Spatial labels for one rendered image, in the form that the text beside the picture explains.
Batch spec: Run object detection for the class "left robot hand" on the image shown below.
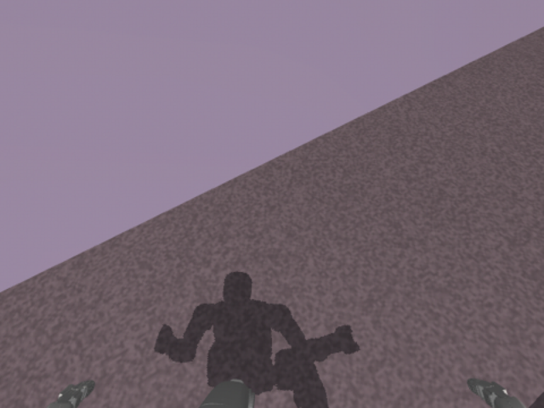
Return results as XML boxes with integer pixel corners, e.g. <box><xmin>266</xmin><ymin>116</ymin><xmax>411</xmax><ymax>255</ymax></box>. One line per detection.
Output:
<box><xmin>47</xmin><ymin>380</ymin><xmax>95</xmax><ymax>408</ymax></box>

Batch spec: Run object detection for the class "right robot hand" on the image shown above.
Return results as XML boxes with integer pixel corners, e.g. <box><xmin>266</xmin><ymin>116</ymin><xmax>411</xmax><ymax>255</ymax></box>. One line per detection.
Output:
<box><xmin>467</xmin><ymin>378</ymin><xmax>526</xmax><ymax>408</ymax></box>

